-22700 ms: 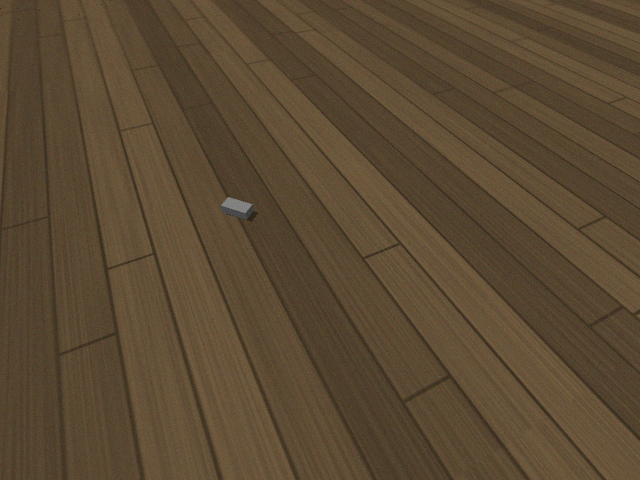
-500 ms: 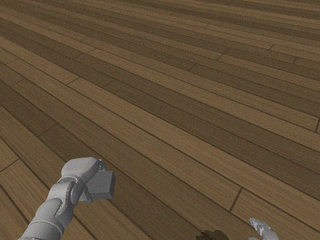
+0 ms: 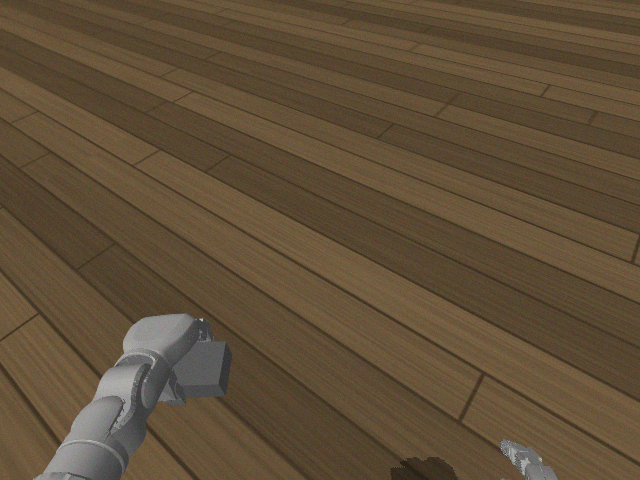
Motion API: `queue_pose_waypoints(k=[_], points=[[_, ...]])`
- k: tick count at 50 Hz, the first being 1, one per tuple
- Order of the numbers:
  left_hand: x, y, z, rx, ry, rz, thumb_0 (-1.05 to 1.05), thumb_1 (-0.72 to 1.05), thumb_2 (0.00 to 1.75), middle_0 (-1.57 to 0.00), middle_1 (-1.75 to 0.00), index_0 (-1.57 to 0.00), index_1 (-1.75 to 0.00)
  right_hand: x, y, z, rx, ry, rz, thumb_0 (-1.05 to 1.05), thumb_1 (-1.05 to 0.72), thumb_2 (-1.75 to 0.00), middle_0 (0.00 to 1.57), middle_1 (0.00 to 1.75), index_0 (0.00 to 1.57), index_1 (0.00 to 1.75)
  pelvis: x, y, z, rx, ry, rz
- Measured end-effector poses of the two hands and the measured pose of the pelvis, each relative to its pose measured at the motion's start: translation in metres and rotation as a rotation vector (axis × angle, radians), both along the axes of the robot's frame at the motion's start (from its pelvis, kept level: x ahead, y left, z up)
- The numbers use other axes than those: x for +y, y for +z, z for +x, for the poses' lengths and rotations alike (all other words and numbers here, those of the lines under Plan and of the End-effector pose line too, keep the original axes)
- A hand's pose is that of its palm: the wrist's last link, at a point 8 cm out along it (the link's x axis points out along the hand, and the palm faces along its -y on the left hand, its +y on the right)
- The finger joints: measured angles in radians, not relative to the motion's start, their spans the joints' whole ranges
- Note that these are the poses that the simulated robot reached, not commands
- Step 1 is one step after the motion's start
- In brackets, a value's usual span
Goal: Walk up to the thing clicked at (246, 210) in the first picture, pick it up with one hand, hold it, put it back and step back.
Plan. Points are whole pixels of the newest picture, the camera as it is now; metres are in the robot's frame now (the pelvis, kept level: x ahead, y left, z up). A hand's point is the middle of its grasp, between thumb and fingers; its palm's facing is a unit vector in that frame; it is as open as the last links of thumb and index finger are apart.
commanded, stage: crouch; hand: left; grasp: from above
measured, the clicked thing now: (182, 370) +0.30 +0.23 -0.06
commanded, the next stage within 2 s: none
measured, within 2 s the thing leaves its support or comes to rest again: neither
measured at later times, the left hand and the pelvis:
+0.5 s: hand (184, 390) +0.29 +0.24 -0.12, palm faces -0.45 +0.00 -0.89, open 9.0 cm; pelvis -0.01 +0.00 -0.03, yaw +1 degrees
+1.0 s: hand (219, 401) +0.37 +0.26 -0.36, palm faces -0.44 +0.02 -0.90, open 9.0 cm; pelvis -0.06 +0.02 -0.23, yaw -1 degrees
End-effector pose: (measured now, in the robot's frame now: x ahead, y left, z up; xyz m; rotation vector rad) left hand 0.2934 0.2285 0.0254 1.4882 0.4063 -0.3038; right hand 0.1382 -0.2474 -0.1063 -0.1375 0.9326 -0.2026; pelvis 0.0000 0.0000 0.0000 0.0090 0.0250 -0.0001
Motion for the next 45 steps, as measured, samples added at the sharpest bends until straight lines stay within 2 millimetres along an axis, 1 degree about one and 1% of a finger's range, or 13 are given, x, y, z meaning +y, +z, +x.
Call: queue_pose_waypoints(k=[6,12,15,18,22,25,28,34,41,45], points=[[-0.001,0.002,0.004,0.000,0.006,-0.003,0.01,0.17,0.31,-0.77,-0.38,-0.83,-0.34,-0.001,0.001,0.000,0.001,-0.009,0.003,0.01,-0.90,-0.90,0.20,0.30,0.20,0.30,0.000,0.001,0.002,-0.003,-0.001,0.000],[0.001,-0.006,0.004,0.030,-0.002,-0.006,0.01,0.18,0.30,-0.76,-0.39,-0.81,-0.35,-0.002,0.003,0.000,0.004,-0.009,-0.004,0.01,-0.90,-0.90,0.20,0.30,0.20,0.30,-0.001,0.001,0.002,0.003,-0.001,0.001],[0.002,-0.018,0.001,0.050,-0.013,-0.009,0.01,0.18,0.30,-0.76,-0.39,-0.81,-0.35,-0.003,0.002,-0.001,0.014,-0.007,-0.012,0.01,-0.90,-0.90,0.20,0.30,0.20,0.30,-0.001,0.000,0.001,0.015,0.003,0.001],[0.003,-0.034,-0.001,0.062,-0.028,-0.010,0.01,0.18,0.30,-0.76,-0.39,-0.82,-0.34,-0.005,-0.001,-0.004,0.037,0.000,-0.028,0.01,-0.89,-0.90,0.20,0.30,0.20,0.30,-0.001,-0.004,-0.001,0.041,0.010,0.000],[0.007,-0.061,0.001,0.042,-0.047,0.010,0.01,0.18,0.31,-0.77,-0.38,-0.82,-0.34,-0.009,-0.014,-0.012,0.081,0.016,-0.057,0.01,-0.89,-0.90,0.20,0.30,0.21,0.30,-0.001,-0.017,-0.006,0.103,0.018,-0.006],[0.011,-0.086,0.007,0.014,-0.054,0.044,0.01,0.17,0.31,-0.77,-0.38,-0.82,-0.34,-0.015,-0.030,-0.022,0.121,0.022,-0.078,0.01,-0.89,-0.90,0.20,0.30,0.21,0.30,0.000,-0.033,-0.012,0.161,0.023,-0.014],[0.015,-0.114,0.015,-0.004,-0.055,0.072,0.01,0.17,0.31,-0.77,-0.38,-0.82,-0.34,-0.020,-0.050,-0.037,0.167,0.018,-0.098,0.01,-0.89,-0.90,0.20,0.30,0.21,0.30,0.002,-0.053,-0.018,0.221,0.027,-0.024],[0.019,-0.175,0.034,-0.006,-0.052,0.096,0.01,0.17,0.31,-0.77,-0.39,-0.82,-0.35,-0.025,-0.098,-0.077,0.265,-0.012,-0.133,0.01,-0.89,-0.90,0.20,0.30,0.21,0.30,0.008,-0.099,-0.032,0.340,0.026,-0.040],[0.019,-0.245,0.060,-0.025,-0.033,0.101,0.01,0.18,0.30,-0.77,-0.38,-0.82,-0.34,-0.021,-0.162,-0.130,0.381,-0.051,-0.152,0.01,-0.89,-0.90,0.20,0.30,0.21,0.30,0.013,-0.159,-0.046,0.465,0.018,-0.055],[0.022,-0.282,0.073,-0.027,-0.014,0.101,0.01,0.18,0.31,-0.77,-0.38,-0.82,-0.34,-0.015,-0.198,-0.153,0.429,-0.067,-0.142,0.01,-0.89,-0.89,0.20,0.30,0.21,0.30,0.015,-0.193,-0.053,0.514,0.014,-0.062]])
